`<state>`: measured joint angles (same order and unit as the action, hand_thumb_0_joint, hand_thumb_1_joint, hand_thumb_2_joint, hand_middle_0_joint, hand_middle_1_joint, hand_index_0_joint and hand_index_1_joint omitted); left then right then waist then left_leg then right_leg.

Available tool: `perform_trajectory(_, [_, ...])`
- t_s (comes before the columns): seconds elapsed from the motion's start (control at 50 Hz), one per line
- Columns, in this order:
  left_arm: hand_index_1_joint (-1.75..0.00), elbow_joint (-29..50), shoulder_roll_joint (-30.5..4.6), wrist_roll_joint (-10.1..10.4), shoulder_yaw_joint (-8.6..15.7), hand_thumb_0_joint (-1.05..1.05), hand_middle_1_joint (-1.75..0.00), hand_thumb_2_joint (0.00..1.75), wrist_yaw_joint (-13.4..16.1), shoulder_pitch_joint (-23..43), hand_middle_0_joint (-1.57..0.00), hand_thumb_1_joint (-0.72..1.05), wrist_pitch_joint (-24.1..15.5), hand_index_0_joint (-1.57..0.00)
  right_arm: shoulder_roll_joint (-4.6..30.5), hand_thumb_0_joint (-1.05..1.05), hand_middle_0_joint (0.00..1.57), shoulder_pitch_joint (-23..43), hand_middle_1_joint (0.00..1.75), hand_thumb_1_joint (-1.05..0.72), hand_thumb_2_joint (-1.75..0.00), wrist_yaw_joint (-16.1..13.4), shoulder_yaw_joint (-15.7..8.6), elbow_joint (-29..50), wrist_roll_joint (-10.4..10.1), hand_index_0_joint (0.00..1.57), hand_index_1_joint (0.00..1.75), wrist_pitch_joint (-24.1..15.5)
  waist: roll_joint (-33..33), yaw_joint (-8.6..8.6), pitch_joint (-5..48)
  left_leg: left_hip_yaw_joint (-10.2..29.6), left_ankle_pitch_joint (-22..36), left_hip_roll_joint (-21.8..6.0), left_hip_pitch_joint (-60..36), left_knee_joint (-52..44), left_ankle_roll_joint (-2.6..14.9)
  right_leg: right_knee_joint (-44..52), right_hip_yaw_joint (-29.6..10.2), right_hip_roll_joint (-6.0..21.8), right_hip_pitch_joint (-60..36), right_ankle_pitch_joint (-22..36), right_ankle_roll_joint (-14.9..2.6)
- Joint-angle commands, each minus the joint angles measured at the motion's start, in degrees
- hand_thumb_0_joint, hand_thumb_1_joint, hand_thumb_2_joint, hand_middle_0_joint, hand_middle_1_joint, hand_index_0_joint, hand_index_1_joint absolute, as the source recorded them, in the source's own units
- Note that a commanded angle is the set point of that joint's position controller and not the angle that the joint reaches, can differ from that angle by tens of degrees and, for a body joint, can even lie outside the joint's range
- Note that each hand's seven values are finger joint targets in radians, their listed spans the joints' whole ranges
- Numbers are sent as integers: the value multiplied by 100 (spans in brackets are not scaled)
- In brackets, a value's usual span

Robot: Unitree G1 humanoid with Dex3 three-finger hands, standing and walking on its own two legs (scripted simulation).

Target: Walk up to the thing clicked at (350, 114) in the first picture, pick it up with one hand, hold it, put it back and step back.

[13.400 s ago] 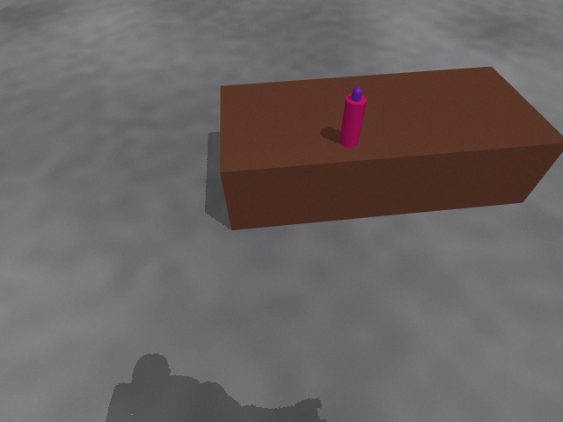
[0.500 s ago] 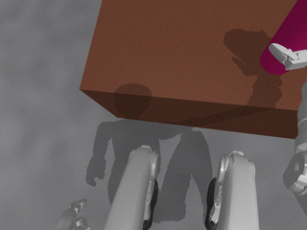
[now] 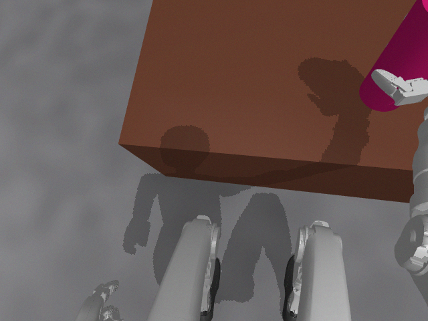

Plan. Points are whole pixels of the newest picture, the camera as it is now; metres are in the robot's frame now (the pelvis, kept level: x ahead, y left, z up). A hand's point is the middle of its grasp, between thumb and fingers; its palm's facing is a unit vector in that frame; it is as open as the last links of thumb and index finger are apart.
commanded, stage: settle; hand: right
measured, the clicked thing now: (420, 46) +0.53 -0.24 +0.05
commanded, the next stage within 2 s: lift in 0.26 s
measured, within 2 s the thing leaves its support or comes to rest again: neither
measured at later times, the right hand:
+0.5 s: hand (420, 56) +0.52 -0.24 +0.05, palm faces +0.19 +0.98 -0.02, open 10.3 cm
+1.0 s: hand out of the picture +0.46 -0.23 +0.13, palm faces +0.20 +0.98 -0.02, open 10.3 cm
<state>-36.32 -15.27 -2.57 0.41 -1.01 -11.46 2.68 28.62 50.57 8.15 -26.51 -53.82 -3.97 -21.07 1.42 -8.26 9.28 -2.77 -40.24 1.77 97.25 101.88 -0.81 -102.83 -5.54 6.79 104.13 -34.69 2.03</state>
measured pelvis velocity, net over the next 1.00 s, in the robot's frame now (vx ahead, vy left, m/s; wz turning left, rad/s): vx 0.02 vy -0.01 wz -0.05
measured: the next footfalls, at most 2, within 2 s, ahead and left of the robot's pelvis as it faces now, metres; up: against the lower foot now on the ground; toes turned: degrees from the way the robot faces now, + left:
none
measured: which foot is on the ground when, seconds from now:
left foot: down 0.00-1.00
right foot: down 0.00-1.00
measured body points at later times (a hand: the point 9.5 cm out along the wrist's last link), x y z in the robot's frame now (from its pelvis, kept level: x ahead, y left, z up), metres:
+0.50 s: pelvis +0.01 +0.00 +0.03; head +0.20 -0.05 +0.43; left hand +0.09 +0.27 -0.09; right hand +0.50 -0.29 +0.05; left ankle +0.05 +0.13 -0.48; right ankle +0.07 -0.14 -0.48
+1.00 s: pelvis +0.02 -0.01 +0.10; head +0.17 -0.04 +0.53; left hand +0.14 +0.26 -0.02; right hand +0.44 -0.29 +0.14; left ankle +0.05 +0.13 -0.48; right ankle +0.07 -0.14 -0.48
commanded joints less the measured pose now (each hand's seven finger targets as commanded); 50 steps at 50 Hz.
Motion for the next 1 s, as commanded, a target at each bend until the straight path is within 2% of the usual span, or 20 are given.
perform_trajectory(0.0, [-30, 189, -1155, -13, 429, 0, -30, 90, 85, -1018, -19, 90, -95, -19, 1356, 0, 128, 2130, 138, -21, -124, -25, -77, 1089, -61, 131, 138, -414, 1025, -67, 3708, -121, 1864, 107, -1399, -1438, 264, 1100, 99, -232, -3533, 1550, -358])
perform_trajectory(0.04, [-30, 159, -1205, -13, 470, 0, -30, 90, 79, -1049, -19, 91, -110, -19, 1221, 0, 127, 2000, 138, -21, -124, -3, -60, 940, -79, 130, 138, -401, 959, -119, 3582, -158, 1869, 104, -1295, -1451, 260, 1144, 48, -215, -3624, 1601, -349])
perform_trajectory(0.1, [-30, 262, -1077, -1, 365, 0, -30, 90, 63, -990, -19, 91, -110, -19, 1407, 0, 127, 2235, 139, -19, -126, 2, -109, 1359, -92, 130, 139, -474, 982, -31, 3816, -121, 1885, 110, -1443, -1544, 265, 1179, 83, -224, -3756, 1617, -377])
perform_trajectory(0.22, [-30, 218, -1182, -14, 461, 0, -30, 89, 74, -1003, -19, 91, -137, -19, 1208, 0, 126, 1962, 140, -22, -128, 37, -3, 940, -112, 129, 140, -449, 908, -110, 3686, -75, 1998, 89, -1761, -1717, 236, 1258, 147, -264, -3624, 1569, -388])
perform_trajectory(0.28, [-29, 255, -1111, -14, 421, 0, -30, 89, 60, -999, -19, 91, -130, -19, 1386, 0, 127, 2116, 143, -26, -131, -23, -135, 1289, -95, 131, 143, -524, 920, -1, 3793, -84, 1922, 112, -1714, -1754, 248, 1323, 134, -249, -3788, 1589, -386])
perform_trajectory(0.34, [-29, 241, -1079, -20, 411, 0, -30, 89, 57, -991, -18, 91, -140, -18, 1201, 0, 128, 2008, 144, -26, -133, -34, -39, 1165, -103, 132, 144, -525, 877, -44, 3736, -99, 1948, 106, -1776, -1775, 242, 1367, 118, -253, -3827, 1587, -379])
perform_trajectory(0.38, [-29, 234, -1129, -25, 440, 0, -31, 89, 70, -1009, -20, 92, -144, -21, 1197, 0, 126, 1904, 139, -17, -126, -52, -64, 1108, -120, 129, 139, -531, 843, -72, 3664, -77, 2079, 97, -1879, -1813, 228, 1358, 130, -257, -3766, 1663, -393])
perform_trajectory(0.46, [-29, 307, -1136, -16, 475, 0, -31, 89, 61, -967, -19, 92, -143, -20, 1277, 0, 126, 1964, 138, -17, -125, -69, -70, 1530, -88, 129, 138, -590, 1003, 37, 3792, -95, 1873, 93, -1932, -1903, 268, 1595, 120, -270, -3987, 1533, -360])
perform_trajectory(0.48, [-29, 283, -1144, -10, 473, 0, -31, 89, 57, -976, -19, 92, -151, -21, 1045, 0, 125, 1713, 137, -16, -125, -36, 34, 1315, -100, 128, 137, -564, 975, 6, 3788, -120, 1960, 85, -1911, -1894, 259, 1609, 95, -264, -4162, 1672, -350])
perform_trajectory(0.54, [-29, 338, -1093, 7, 450, 0, -30, 89, 68, -929, -19, 92, -148, -20, 1215, 0, 126, 1722, 139, -17, -126, -75, -62, 1795, -151, 130, 139, -587, 1091, 133, 3971, -109, 1979, 96, -2084, -2022, 272, 1732, 96, -264, -4433, 1746, -344])
perform_trajectory(0.58, [-29, 307, -1108, 30, 499, 0, -30, 89, 90, -970, -19, 93, -171, -20, 769, 0, 125, 1359, 138, -17, -125, -47, 133, 1502, -194, 128, 138, -487, 752, -27, 3867, -111, 2179, 93, -2358, -2173, 224, 1749, 127, -282, -4326, 1762, -373])
perform_trajectory(0.6, [-29, 304, -1109, 37, 520, 0, -31, 89, 95, -953, -19, 93, -185, -20, 721, 0, 126, 1292, 138, -18, -126, -53, 141, 1675, -243, 129, 138, -473, 782, 26, 3826, -83, 2228, 96, -2405, -2236, 227, 1805, 158, -285, -4324, 1791, -376])
perform_trajectory(0.62, [-29, 300, -1096, 35, 503, 0, -30, 89, 106, -957, -19, 92, -182, -20, 998, 0, 126, 1481, 139, -17, -126, -87, 53, 2095, -229, 129, 139, -515, 895, 101, 3919, -43, 2258, 92, -2490, -2282, 230, 1827, 183, -281, -4449, 1842, -379])
perform_trajectory(0.68, [-29, 282, -1093, 68, 522, 0, -30, 89, 112, -932, -19, 93, -191, -20, 854, 0, 128, 1199, 139, -19, -126, -109, 132, 2121, -243, 131, 140, -484, 889, 125, 3824, -65, 2330, 87, -2606, -2414, 233, 1990, 169, -294, -4709, 2005, -360])
perform_trajectory(0.72, [-29, 289, -1042, 91, 534, 0, -30, 89, 129, -895, -19, 92, -218, -20, 545, 0, 128, 933, 140, -21, -127, -131, 280, 2134, -279, 131, 140, -451, 724, 86, 3617, -78, 2308, 97, -2761, -2583, 230, 2169, 180, -305, -4700, 1892, -362])
perform_trajectory(0.74, [-29, 309, -1038, 97, 533, 0, -30, 89, 142, -883, -19, 92, -222, -20, 628, 0, 127, 876, 139, -20, -126, -155, 198, 2205, -302, 130, 139, -456, 639, 113, 3594, -37, 2346, 88, -2917, -2679, 212, 2196, 217, -307, -4657, 1845, -377])
perform_trajectory(0.84, [-29, 369, -966, 151, 515, 0, -30, 89, 167, -701, -19, 92, -276, -20, 410, 0, 127, 341, 139, -20, -126, -242, 349, 2557, -347, 130, 139, -451, 685, 268, 3257, -17, 2131, 56, -3272, -3003, 236, 2683, 255, -339, -4933, 1603, -331])
perform_trajectory(0.88, [-29, 390, -941, 181, 535, 0, -30, 90, 183, -684, -19, 91, -308, -20, 202, 0, 128, 127, 140, -19, -127, -275, 441, 2743, -371, 131, 140, -419, 553, 240, 3189, -51, 2126, 62, -3386, -3149, 226, 2886, 209, -332, -5123, 1611, -318])
perform_trajectory(0.96, [-30, 425, -826, 221, 484, 0, -30, 91, 205, -614, -19, 90, -336, -19, 53, 0, 128, -281, 140, -20, -127, -375, 626, 3308, -411, 132, 140, -364, 592, 382, 3101, -34, 2338, 56, -3834, -3457, 229, 3251, 258, -335, -5597, 1862, -292])
perform_trajectory(0.98, [-29, 414, -884, 241, 524, 0, -30, 90, 219, -597, -19, 91, -354, -19, -169, 0, 128, -535, 141, -20, -128, -370, 798, 3141, -431, 131, 141, -312, 542, 322, 2912, -39, 2319, 43, -3905, -3560, 219, 3346, 261, -347, -5672, 1822, -285])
